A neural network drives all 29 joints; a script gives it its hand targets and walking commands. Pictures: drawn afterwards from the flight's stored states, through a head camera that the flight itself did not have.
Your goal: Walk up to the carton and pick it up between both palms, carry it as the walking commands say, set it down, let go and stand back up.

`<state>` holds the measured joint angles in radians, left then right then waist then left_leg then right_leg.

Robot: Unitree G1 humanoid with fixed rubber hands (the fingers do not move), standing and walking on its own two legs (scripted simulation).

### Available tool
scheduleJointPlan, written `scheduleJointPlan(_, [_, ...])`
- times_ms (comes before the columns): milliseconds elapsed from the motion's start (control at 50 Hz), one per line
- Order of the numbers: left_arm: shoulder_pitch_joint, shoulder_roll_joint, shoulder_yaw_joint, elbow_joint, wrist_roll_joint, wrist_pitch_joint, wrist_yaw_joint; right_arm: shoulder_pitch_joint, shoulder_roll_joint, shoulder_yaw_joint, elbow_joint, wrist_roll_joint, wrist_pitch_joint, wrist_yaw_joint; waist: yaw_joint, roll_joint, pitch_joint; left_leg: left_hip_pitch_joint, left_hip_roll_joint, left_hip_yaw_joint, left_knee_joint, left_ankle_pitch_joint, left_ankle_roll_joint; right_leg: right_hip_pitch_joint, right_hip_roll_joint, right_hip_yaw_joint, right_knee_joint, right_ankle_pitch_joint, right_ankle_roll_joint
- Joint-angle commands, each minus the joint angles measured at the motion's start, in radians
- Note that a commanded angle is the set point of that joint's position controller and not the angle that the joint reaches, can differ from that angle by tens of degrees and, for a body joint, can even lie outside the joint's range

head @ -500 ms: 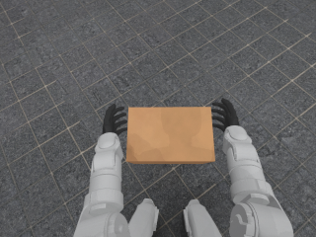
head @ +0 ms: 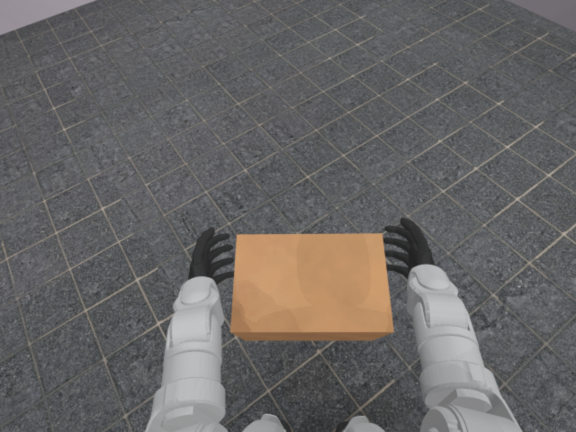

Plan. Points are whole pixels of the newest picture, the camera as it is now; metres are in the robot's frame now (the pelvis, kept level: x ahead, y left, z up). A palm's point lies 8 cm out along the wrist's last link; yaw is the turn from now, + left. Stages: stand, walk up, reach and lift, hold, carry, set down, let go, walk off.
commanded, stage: reach and lift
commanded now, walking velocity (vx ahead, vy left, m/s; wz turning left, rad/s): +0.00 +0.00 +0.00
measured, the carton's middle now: (308, 290) +0.34 +0.01 -0.12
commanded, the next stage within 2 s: none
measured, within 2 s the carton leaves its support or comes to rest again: neither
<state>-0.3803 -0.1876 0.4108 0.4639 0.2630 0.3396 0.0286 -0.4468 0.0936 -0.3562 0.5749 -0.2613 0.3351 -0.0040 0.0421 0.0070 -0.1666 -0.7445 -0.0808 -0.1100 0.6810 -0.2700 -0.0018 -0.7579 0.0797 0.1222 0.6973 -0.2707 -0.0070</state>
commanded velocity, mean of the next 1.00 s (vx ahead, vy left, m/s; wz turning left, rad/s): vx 0.00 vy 0.00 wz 0.00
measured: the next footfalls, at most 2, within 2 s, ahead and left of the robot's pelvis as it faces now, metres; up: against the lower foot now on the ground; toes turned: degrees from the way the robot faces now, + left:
none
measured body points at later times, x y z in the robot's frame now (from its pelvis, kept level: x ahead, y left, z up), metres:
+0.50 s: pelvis +0.02 +0.00 +0.03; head +0.02 -0.01 +0.48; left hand +0.32 +0.18 +0.04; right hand +0.34 -0.15 +0.03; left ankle +0.02 +0.12 -0.71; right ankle +0.02 -0.11 -0.71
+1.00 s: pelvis +0.02 +0.00 +0.04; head -0.05 -0.01 +0.48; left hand +0.31 +0.17 +0.09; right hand +0.33 -0.15 +0.08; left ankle +0.02 +0.12 -0.71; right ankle +0.02 -0.11 -0.71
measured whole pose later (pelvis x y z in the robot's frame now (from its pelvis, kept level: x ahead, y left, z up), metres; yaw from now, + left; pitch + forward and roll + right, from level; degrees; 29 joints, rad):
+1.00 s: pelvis +0.02 +0.00 +0.04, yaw +1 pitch -7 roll +0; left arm -0.30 -0.16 0.31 0.29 0.32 0.73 0.00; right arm -0.31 0.16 -0.28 0.33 -0.33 0.72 0.02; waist 0.02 0.01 -0.05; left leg -0.03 -0.05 -0.13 0.34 -0.19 0.00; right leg -0.04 0.06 0.11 0.35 -0.19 -0.03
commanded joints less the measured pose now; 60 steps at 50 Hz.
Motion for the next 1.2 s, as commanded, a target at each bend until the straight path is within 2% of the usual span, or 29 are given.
scheduleJointPlan(0, [-0.46, -0.866, -0.578, 0.085, -0.14, 0.023, -0.271, -0.423, 0.909, 0.536, 0.043, 0.138, 0.003, 0.278, 0.002, -0.032, -0.444, 0.295, -0.009, 0.043, -0.083, 0.263, 0.005, 0.329, -0.002, -0.031, -0.098, 0.255, -0.007])
scheduleJointPlan(300, [-0.384, -0.895, -0.599, 0.032, -0.177, 0.123, -0.274, -0.358, 0.913, 0.565, -0.038, 0.162, 0.098, 0.283, 0.002, -0.014, -0.266, 0.464, 0.005, 0.03, -0.238, 0.256, 0.001, 0.53, -0.007, -0.025, -0.243, 0.244, -0.016])
scheduleJointPlan(700, [-0.329, -0.904, -0.686, -0.157, -0.247, 0.317, -0.284, -0.304, 0.936, 0.668, -0.249, 0.219, 0.281, 0.293, -0.002, -0.006, -0.119, 0.685, 0.009, 0.027, -0.35, 0.319, -0.002, 0.715, -0.009, -0.015, -0.358, 0.29, -0.011])
scheduleJointPlan(820, [-0.352, -0.901, -0.669, -0.161, -0.236, 0.367, -0.29, -0.322, 0.928, 0.652, -0.263, 0.213, 0.334, 0.296, -0.013, 0.002, -0.043, 0.707, 0.013, 0.022, -0.39, 0.246, -0.005, 0.739, -0.015, -0.022, -0.396, 0.225, -0.01])
scheduleJointPlan(940, [-0.403, -0.878, -0.625, -0.125, -0.215, 0.389, -0.298, -0.365, 0.922, 0.597, -0.22, 0.194, 0.36, 0.298, -0.028, -0.002, 0.027, 0.679, 0.017, 0.024, -0.405, 0.161, -0.003, 0.739, -0.021, -0.027, -0.412, 0.159, -0.012])
scheduleJointPlan(1180, [-0.446, -0.85, -0.623, -0.126, -0.208, 0.374, -0.309, -0.395, 0.962, 0.587, -0.213, 0.209, 0.364, 0.293, -0.034, -0.011, -0.029, 0.676, 0.006, 0.026, -0.395, 0.185, 0.001, 0.777, -0.02, -0.029, -0.414, 0.212, -0.001])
